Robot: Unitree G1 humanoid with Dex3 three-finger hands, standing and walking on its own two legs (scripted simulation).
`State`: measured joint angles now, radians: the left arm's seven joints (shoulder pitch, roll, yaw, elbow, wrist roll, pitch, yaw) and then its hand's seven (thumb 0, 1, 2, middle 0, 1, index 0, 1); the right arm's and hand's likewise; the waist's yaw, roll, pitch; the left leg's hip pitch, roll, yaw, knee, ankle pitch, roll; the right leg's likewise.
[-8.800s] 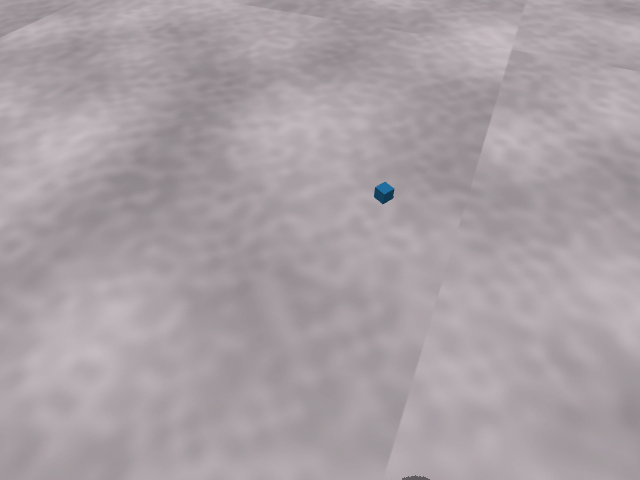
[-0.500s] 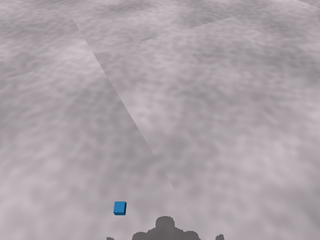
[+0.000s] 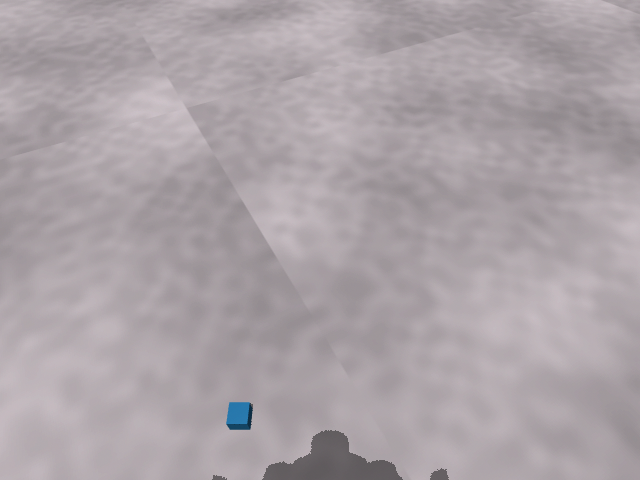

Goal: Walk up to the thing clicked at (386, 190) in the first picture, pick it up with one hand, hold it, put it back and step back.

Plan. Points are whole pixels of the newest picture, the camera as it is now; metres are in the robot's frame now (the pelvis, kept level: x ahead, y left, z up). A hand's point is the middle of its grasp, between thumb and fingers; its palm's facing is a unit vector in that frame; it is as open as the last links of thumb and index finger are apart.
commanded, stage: stand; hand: left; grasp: from above
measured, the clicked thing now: (239, 416) +0.42 +0.26 -0.75
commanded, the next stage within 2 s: rise first in 0.20 s
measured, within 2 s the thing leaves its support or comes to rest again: neither
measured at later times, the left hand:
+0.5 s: hand out of the picture +0.14 +0.25 -0.17, palm faces -0.01 -0.95 -0.32, open 8.1 cm
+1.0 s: hand out of the picture +0.12 +0.27 -0.23, palm faces -0.15 -0.88 -0.45, open 12.3 cm
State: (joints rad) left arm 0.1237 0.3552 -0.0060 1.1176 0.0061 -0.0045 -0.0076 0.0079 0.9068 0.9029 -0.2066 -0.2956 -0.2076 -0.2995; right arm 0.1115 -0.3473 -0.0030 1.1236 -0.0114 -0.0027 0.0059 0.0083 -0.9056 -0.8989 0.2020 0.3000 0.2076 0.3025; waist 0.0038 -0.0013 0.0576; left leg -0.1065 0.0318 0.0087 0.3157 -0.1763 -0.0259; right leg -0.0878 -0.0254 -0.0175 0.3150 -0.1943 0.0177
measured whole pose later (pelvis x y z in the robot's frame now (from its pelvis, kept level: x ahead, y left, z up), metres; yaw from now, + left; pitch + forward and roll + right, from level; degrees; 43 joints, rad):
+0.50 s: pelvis -0.02 +0.00 -0.02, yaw +0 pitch +5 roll +0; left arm -0.05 0.34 0.11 1.07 0.06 -0.02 -0.03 0.01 0.64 0.85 -0.26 -0.51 -0.26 -0.52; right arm 0.18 -0.28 -0.02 0.85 0.03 -0.04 -0.03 0.01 -0.91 -0.90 0.20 0.30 0.21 0.30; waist -0.01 -0.01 0.04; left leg -0.38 0.03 0.00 0.55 -0.25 -0.02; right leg -0.36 -0.03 -0.02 0.54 -0.27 0.02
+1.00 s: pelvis -0.02 +0.01 -0.09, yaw +0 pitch +16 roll -2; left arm 0.20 0.31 0.13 0.55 0.25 0.16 0.00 0.00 -0.25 0.74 -0.39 -0.77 -0.38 -0.78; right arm 0.19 -0.24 -0.05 0.59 0.01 -0.11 -0.03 0.01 -0.92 -0.90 0.20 0.30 0.21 0.30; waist -0.01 0.00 -0.08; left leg -0.87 0.04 -0.02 1.09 -0.50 -0.01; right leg -0.83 -0.03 -0.02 1.05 -0.50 0.03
